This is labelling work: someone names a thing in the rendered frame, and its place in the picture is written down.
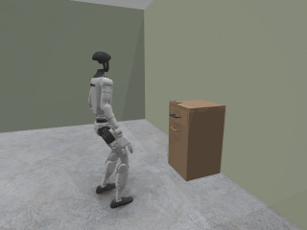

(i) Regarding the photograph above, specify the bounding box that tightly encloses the drawer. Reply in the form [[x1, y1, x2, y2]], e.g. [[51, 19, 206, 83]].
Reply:
[[170, 106, 188, 127]]

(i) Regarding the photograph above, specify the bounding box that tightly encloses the right robot foot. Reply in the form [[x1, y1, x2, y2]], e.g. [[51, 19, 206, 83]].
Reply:
[[110, 196, 133, 209]]

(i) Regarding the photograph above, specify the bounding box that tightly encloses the robot right hand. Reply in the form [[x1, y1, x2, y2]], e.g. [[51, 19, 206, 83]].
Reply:
[[117, 134, 133, 157]]

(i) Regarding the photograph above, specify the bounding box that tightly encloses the robot left upper arm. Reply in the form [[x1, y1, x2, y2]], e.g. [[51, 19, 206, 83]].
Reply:
[[88, 90, 92, 106]]

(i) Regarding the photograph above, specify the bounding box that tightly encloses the robot right upper arm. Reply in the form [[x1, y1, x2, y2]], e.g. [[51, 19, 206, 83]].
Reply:
[[100, 78, 113, 113]]

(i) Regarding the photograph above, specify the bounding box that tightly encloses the robot right forearm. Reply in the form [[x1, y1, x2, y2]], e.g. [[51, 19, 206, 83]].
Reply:
[[104, 104, 124, 138]]

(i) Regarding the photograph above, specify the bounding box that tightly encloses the robot torso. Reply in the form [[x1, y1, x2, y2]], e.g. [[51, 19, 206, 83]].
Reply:
[[90, 75, 113, 137]]

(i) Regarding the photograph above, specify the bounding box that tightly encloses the cabinet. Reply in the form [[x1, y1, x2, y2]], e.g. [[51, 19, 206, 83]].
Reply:
[[168, 100, 226, 181]]

